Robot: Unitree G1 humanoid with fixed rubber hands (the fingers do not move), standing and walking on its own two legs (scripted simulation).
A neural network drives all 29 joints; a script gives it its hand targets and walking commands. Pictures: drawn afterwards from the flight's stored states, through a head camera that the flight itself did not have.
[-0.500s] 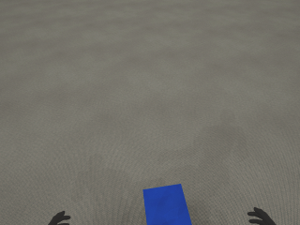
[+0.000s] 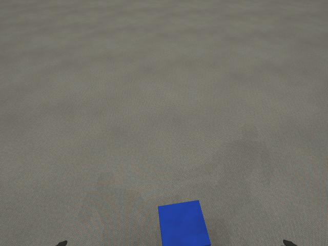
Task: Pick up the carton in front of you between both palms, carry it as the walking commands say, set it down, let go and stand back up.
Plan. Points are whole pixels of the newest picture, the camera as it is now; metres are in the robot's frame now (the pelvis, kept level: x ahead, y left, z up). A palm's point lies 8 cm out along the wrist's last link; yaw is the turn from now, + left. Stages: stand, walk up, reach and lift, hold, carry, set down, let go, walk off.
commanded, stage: stand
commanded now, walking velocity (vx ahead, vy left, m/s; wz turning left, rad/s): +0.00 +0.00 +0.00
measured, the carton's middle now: (181, 232) +0.37 -0.05 -0.65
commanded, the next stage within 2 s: none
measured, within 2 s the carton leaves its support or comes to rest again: neither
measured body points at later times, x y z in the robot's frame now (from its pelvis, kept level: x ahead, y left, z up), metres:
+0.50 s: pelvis -0.01 -0.01 +0.00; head -0.02 -0.01 +0.45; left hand +0.09 +0.31 -0.11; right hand +0.09 -0.32 -0.11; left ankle -0.06 +0.10 -0.74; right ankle +0.01 -0.10 -0.74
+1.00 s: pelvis -0.01 -0.01 +0.01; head -0.01 -0.01 +0.46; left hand +0.09 +0.31 -0.11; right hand +0.09 -0.32 -0.11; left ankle -0.06 +0.10 -0.74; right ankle +0.01 -0.10 -0.74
